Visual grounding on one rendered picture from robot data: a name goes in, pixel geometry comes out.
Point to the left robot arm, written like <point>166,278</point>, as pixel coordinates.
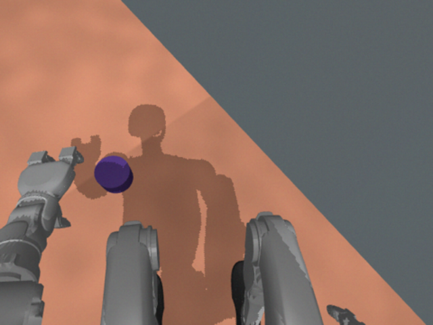
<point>22,241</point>

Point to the left robot hand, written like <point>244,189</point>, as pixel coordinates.
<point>47,176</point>

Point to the tin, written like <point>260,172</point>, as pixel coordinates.
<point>114,174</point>

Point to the right robot foot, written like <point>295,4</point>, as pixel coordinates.
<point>238,290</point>

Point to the right robot hand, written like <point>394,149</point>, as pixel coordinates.
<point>343,316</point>

